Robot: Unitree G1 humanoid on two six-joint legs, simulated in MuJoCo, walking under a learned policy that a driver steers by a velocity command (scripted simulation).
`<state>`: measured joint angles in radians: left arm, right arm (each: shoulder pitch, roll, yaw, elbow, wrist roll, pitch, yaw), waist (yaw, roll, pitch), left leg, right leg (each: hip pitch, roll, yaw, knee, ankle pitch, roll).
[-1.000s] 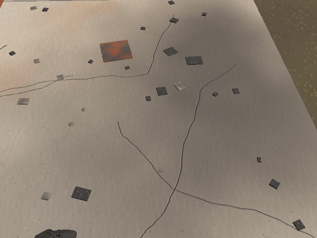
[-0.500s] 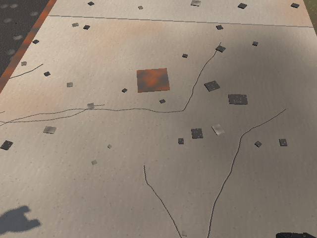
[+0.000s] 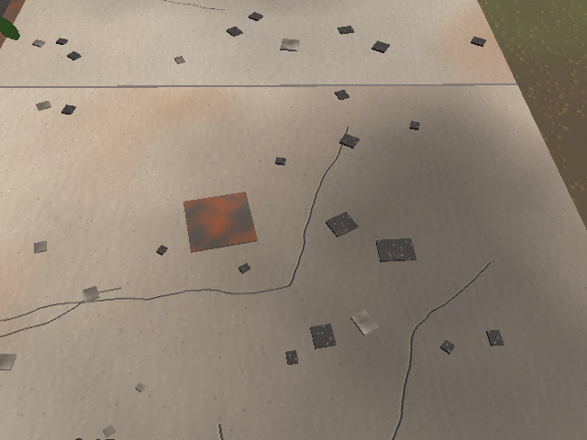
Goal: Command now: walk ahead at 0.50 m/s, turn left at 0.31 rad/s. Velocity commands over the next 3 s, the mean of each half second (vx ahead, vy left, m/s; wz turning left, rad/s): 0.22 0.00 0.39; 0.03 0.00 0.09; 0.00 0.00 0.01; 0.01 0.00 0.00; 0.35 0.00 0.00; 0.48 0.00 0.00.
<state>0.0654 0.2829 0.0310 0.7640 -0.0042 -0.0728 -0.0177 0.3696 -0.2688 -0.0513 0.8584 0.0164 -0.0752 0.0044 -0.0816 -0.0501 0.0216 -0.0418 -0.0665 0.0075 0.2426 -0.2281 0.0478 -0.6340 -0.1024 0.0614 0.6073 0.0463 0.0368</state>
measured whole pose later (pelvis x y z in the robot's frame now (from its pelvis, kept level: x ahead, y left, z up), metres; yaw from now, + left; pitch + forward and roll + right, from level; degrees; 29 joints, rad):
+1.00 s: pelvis +0.19 -0.01 -0.01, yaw +15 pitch -2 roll +0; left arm 0.16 0.25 0.03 1.01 0.01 0.00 0.01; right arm 0.12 -0.23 -0.04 0.90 -0.01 0.02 -0.03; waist 0.01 0.01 0.03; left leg -0.22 -0.01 0.00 0.46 -0.21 0.01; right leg -0.17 -0.03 -0.02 0.47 -0.27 0.02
